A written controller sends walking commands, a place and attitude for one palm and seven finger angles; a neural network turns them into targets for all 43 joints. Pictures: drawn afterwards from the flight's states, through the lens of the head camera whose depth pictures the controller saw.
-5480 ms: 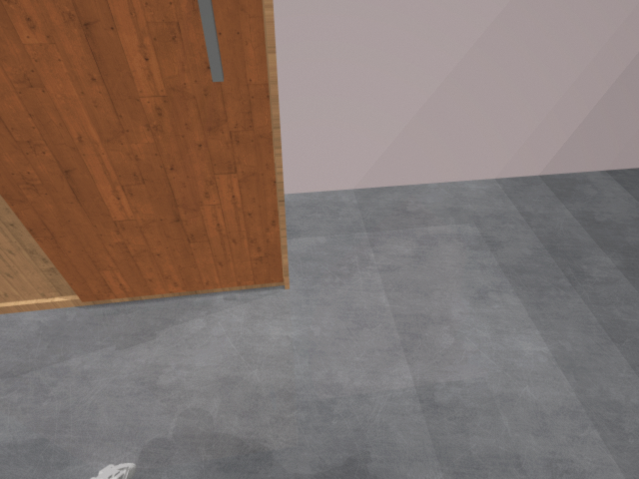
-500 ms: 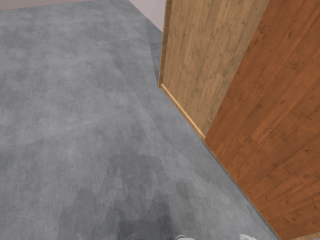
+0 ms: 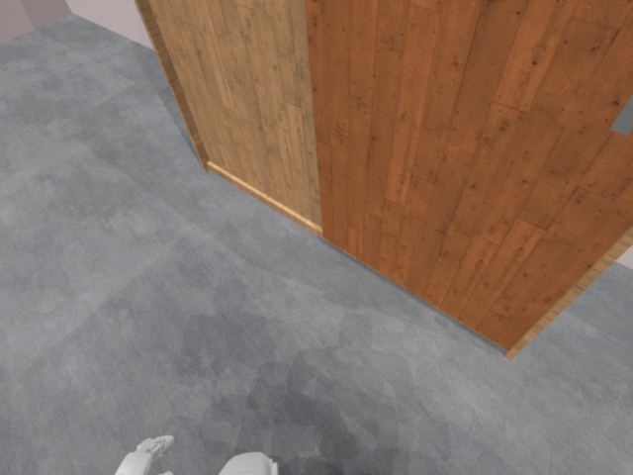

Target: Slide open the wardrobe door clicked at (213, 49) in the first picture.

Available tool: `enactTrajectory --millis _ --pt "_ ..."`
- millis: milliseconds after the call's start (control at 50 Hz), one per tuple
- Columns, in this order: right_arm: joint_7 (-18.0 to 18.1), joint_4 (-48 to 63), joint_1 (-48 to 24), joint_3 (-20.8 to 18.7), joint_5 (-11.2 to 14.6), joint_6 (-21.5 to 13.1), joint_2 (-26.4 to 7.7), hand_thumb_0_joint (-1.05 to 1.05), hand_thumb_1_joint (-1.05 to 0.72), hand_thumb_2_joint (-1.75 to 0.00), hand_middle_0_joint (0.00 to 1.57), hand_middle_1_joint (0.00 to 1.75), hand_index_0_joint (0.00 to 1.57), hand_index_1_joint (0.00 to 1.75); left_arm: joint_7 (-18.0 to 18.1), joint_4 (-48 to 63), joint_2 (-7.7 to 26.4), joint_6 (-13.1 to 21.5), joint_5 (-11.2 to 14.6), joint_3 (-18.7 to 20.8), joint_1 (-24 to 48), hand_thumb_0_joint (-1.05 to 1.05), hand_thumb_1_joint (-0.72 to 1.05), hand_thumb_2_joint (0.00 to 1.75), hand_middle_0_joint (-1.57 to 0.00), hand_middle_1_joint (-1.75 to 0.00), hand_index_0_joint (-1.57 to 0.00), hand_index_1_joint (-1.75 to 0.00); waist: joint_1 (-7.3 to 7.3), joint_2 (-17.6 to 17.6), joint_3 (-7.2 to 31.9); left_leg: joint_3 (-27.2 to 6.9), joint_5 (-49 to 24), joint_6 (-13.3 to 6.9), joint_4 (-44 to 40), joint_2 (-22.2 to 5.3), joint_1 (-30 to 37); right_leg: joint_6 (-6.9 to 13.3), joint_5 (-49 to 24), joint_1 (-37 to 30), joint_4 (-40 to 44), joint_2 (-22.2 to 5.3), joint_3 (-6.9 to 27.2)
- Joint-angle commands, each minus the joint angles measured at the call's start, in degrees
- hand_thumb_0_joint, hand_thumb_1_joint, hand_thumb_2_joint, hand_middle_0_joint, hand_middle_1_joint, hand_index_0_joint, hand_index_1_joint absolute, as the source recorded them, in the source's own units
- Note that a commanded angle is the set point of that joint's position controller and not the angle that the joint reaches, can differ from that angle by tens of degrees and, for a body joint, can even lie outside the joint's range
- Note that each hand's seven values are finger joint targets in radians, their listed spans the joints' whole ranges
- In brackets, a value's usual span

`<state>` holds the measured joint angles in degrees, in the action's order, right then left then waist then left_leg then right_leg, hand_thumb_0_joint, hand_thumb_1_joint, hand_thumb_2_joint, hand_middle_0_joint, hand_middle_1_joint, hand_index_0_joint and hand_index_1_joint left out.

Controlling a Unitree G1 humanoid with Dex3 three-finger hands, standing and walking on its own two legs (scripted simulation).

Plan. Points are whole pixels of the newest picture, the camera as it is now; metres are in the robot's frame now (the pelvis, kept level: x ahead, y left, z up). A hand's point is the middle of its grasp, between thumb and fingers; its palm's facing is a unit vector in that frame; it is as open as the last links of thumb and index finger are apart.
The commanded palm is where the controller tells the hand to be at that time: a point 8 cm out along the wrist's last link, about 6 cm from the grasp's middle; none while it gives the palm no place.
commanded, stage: turn to face it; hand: right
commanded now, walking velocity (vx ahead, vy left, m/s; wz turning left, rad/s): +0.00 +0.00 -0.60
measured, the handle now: out of the picture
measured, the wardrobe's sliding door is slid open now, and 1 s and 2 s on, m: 0.00 0.00 0.00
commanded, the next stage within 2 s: take the last steps up to it in 0.94 s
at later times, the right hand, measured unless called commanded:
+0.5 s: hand out of the picture +0.08 -0.17 -0.12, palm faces +0.27 +0.92 -0.29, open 7.4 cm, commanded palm none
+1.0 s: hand out of the picture -0.18 -0.17 -0.18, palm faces +0.57 +0.79 -0.25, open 7.4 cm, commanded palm none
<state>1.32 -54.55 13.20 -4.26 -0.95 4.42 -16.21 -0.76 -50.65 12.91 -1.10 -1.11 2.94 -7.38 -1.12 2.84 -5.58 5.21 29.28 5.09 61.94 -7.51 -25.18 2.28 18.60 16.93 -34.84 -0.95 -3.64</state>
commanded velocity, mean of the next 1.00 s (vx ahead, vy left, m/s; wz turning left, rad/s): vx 0.00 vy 0.00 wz -0.47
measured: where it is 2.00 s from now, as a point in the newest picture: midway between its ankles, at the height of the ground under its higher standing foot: outside the picture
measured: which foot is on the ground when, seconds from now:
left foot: up 0.00-0.40, down 0.42-0.88, up 0.90-1.00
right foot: down 0.00-0.42, up 0.44-0.86, down 0.88-1.00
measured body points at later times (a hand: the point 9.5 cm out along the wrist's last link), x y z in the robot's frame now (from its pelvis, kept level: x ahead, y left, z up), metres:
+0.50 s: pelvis -0.02 +0.05 +0.00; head +0.01 +0.08 +0.45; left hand +0.09 +0.29 -0.16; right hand +0.06 -0.22 -0.10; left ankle +0.02 +0.15 -0.73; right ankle -0.03 -0.08 -0.68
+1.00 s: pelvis -0.07 +0.02 +0.00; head -0.06 -0.02 +0.45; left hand +0.16 +0.17 -0.12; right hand -0.21 -0.21 -0.16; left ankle +0.00 +0.15 -0.67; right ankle -0.12 -0.06 -0.73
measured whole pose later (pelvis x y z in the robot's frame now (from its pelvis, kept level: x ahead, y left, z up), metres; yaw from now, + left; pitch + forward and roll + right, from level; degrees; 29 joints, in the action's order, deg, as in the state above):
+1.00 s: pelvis -0.07 +0.02 +0.00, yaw -32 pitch -1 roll +1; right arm 1.5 -57.4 16.0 -3.5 -0.9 4.4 -15.7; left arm 0.1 -53.0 11.4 -1.4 -1.3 1.8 -7.7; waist -2.3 3.3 -4.3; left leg 4.9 27.7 4.0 57.6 -6.7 -23.8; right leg 2.1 17.8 13.3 -32.4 -0.8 -3.6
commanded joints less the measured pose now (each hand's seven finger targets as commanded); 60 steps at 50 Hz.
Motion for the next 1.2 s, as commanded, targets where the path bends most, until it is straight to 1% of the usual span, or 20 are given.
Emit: enactTrajectory --millis 0,220,340,360,380,400,420,480,520,620,740,780,820,840,860,880,980,1040,1100,1180 --pt "-0.8 6.3 -3.6 -1.2 0.1 -2.8 -3.4 0.00 -0.90 -0.90 0.20 0.30 0.20 0.30 1.5 1.9 11.6 0.9 0.0 2.8 -4.1 0.00 0.90 0.90 -0.20 -0.30 -0.20 -0.30 2.58 -9.9 8.9 -4.4 -5.8 0.6 5.7 0.5 -7.8 5.5 -39.6 -12.3 12.6 -13.1 14.6" --pt "-0.1 9.1 -9.6 -0.6 0.5 -2.8 -2.6 0.00 -0.90 -0.90 0.20 0.30 0.20 0.30 1.2 1.2 11.8 0.2 -0.5 3.7 -7.6 0.00 0.90 0.90 -0.20 -0.30 -0.20 -0.30 4.22 -11.3 7.9 -6.1 -4.0 1.1 -9.2 3.7 -4.0 8.0 -30.7 -11.1 13.6 -11.7 24.7" --pt "0.4 8.6 -4.6 -0.6 1.1 -3.6 -2.6 0.00 -0.90 -0.90 0.20 0.30 0.20 0.30 1.0 2.4 11.6 -0.4 -0.3 4.3 -4.9 0.00 0.90 0.90 -0.20 -0.30 -0.20 -0.30 1.42 -11.5 10.0 -4.9 -10.9 -0.6 -29.7 7.1 12.9 5.5 -29.9 -2.3 9.6 -7.8 27.9" --pt "0.6 8.2 -2.1 -0.8 1.1 -4.0 -3.5 0.00 -0.90 -0.90 0.20 0.30 0.20 0.30 0.9 2.7 10.8 -0.4 0.0 4.2 -4.3 0.00 0.90 0.90 -0.20 -0.30 -0.20 -0.30 -0.13 -9.2 11.2 -5.5 -16.9 -0.9 -38.4 5.8 19.8 3.2 -24.6 1.7 7.0 -5.7 26.9" --pt "0.9 8.0 -0.4 -1.6 0.4 -4.6 -7.2 0.00 -0.90 -0.90 0.20 0.30 0.20 0.30 0.5 3.1 7.9 -0.3 0.6 3.8 -5.0 0.00 0.90 0.90 -0.20 -0.30 -0.20 -0.30 -0.77 0.0 12.4 -13.2 -16.6 -3.4 -44.4 -3.3 29.4 -0.6 -10.8 11.1 0.5 -1.3 21.6" --pt "1.2 8.5 -0.1 -2.4 -0.4 -4.8 -12.2 0.00 -0.90 -0.90 0.20 0.30 0.20 0.30 0.5 4.4 4.8 -0.4 0.6 3.3 -5.4 0.00 0.90 0.90 -0.20 -0.30 -0.20 -0.30 -1.34 15.3 11.3 -27.8 -22.1 -9.7 -46.8 -18.9 31.2 -5.2 12.9 20.8 -13.7 6.8 9.1" --pt "1.3 9.0 -0.7 -1.9 0.0 -4.4 -11.6 0.00 -0.90 -0.90 0.20 0.30 0.20 0.30 0.5 4.4 8.0 -0.9 -0.1 4.1 -4.3 0.00 0.90 0.90 -0.20 -0.30 -0.20 -0.30 -1.12 9.7 10.2 -26.3 -23.8 -13.6 -46.3 -22.0 21.7 -4.7 15.6 18.0 -24.7 4.0 9.7" --pt "0.9 10.6 -9.4 -0.4 0.1 -4.6 -5.7 0.00 -0.90 -0.90 0.20 0.30 0.20 0.30 -0.6 0.8 7.2 -2.6 -0.6 4.2 -6.7 0.00 0.90 0.90 -0.20 -0.30 -0.20 -0.30 3.51 6.1 2.4 -12.9 -16.4 -10.5 -46.9 -11.5 10.7 -5.5 4.6 15.8 -36.8 0.8 7.8" --pt "0.8 10.3 -8.5 -0.1 0.0 -5.0 -4.0 0.00 -0.90 -0.90 0.20 0.30 0.20 0.30 -1.1 0.0 6.1 -2.7 -0.5 3.9 -8.3 0.00 0.90 0.90 -0.20 -0.30 -0.20 -0.30 3.78 6.8 2.0 -6.7 -21.9 -9.2 -45.5 -9.1 11.7 -6.4 1.1 15.8 -37.1 0.2 5.7" --pt "0.8 7.7 -1.4 -0.4 -0.4 -4.8 -5.2 0.00 -0.90 -0.90 0.20 0.30 0.20 0.30 -1.0 0.8 6.0 -3.0 -0.4 3.3 -3.4 0.00 0.90 0.90 -0.20 -0.30 -0.20 -0.30 0.52 8.6 1.3 -5.6 -20.6 -10.6 -45.8 -10.7 14.7 -7.3 2.2 15.4 -30.2 -1.2 3.8" --pt "0.6 5.3 2.7 -1.4 -1.1 -4.4 -8.3 0.00 -0.90 -0.90 0.20 0.30 0.20 0.30 -0.6 1.5 4.3 -1.8 0.4 1.7 0.2 0.00 0.90 0.90 -0.20 -0.30 -0.20 -0.30 -1.69 10.5 5.3 -3.9 -33.6 -12.6 -40.4 -13.3 18.3 -6.2 8.1 7.0 -11.3 -0.7 -0.5" --pt "0.5 4.4 2.4 -1.6 -1.0 -4.3 -8.9 0.00 -0.90 -0.90 0.20 0.30 0.20 0.30 -0.3 0.8 4.1 -1.2 0.6 1.5 -2.3 0.00 0.90 0.90 -0.20 -0.30 -0.20 -0.30 -0.53 10.8 7.4 -2.7 -37.4 -11.6 -37.4 -13.1 18.4 -5.6 5.7 2.3 -4.7 0.2 -1.9" --pt "0.4 3.9 1.2 -1.5 -0.3 -3.9 -8.0 0.00 -0.90 -0.90 0.20 0.30 0.20 0.30 -0.2 -0.6 5.6 -0.3 0.5 1.6 -7.0 0.00 0.90 0.90 -0.20 -0.30 -0.20 -0.30 2.35 6.1 9.7 1.0 -33.8 -7.3 -29.8 -11.0 13.8 -4.7 -6.6 -8.3 10.1 -0.3 -1.3" --pt "0.2 4.4 2.2 -1.0 0.3 -3.5 -5.3 0.00 -0.90 -0.90 0.20 0.30 0.20 0.30 0.0 -1.1 10.1 0.5 0.3 2.4 -9.0 0.00 0.90 0.90 -0.20 -0.30 -0.20 -0.30 3.44 -6.4 11.7 4.1 -21.8 -3.8 -19.8 -6.4 5.4 -2.3 -15.2 -16.6 15.1 -8.3 8.2" --pt "0.0 6.3 1.3 0.3 0.4 -3.1 -1.1 0.00 -0.90 -0.90 0.20 0.30 0.20 0.30 0.5 -0.9 15.5 0.6 0.1 3.6 -10.3 0.00 0.90 0.90 -0.20 -0.30 -0.20 -0.30 4.18 -22.3 10.2 3.8 6.1 -0.1 -9.2 0.3 -7.6 3.6 -35.6 -18.7 16.6 -21.6 23.9" --pt "0.3 6.1 -0.8 0.5 0.0 -2.4 -2.4 0.00 -0.90 -0.90 0.20 0.30 0.20 0.30 0.8 -1.6 15.9 0.0 0.0 3.4 -10.9 0.00 0.90 0.90 -0.20 -0.30 -0.20 -0.30 5.02 -16.9 10.1 -1.7 7.0 -1.3 -3.7 -0.2 -4.2 7.7 -37.1 -13.4 15.5 -23.7 21.0" --pt "-0.4 1.6 1.0 0.1 0.1 -2.2 -2.5 0.00 -0.90 -0.90 0.20 0.30 0.20 0.30 2.2 -0.6 9.3 0.7 0.0 1.1 -2.4 0.00 0.90 0.90 -0.20 -0.30 -0.20 -0.30 1.22 -12.7 5.4 -3.6 -5.2 -0.8 2.0 0.8 -4.0 5.9 -34.1 -9.6 15.7 -13.5 12.0" --pt "-0.5 0.3 1.8 0.6 0.0 -2.4 -1.3 0.00 -0.90 -0.90 0.20 0.30 0.20 0.30 2.3 -1.6 8.4 1.2 0.1 1.0 -4.5 0.00 0.90 0.90 -0.20 -0.30 -0.20 -0.30 1.70 -8.9 6.9 -3.7 -6.9 -0.3 -1.5 1.5 -2.8 6.4 -30.0 -11.9 17.0 -13.3 12.5" --pt "-0.9 -0.3 0.7 1.3 -0.5 -3.0 -0.5 0.00 -0.90 -0.90 0.20 0.30 0.20 0.30 2.5 -3.5 7.5 1.8 -0.1 1.0 -8.7 0.00 0.90 0.90 -0.20 -0.30 -0.20 -0.30 3.18 -8.9 7.1 -3.9 -6.8 -0.7 -5.2 2.1 -4.3 7.1 -14.5 -15.3 20.6 -14.3 16.6" --pt "-1.6 -0.2 -2.3 1.4 -0.7 -3.3 0.2 0.00 -0.90 -0.90 0.20 0.30 0.20 0.30 2.4 -5.3 7.1 2.1 -0.6 1.6 -11.1 0.00 0.90 0.90 -0.20 -0.30 -0.20 -0.30 4.36 -9.2 1.4 -4.2 -6.1 -1.8 -10.7 1.8 -4.8 7.7 4.2 -11.2 25.3 -15.8 20.4"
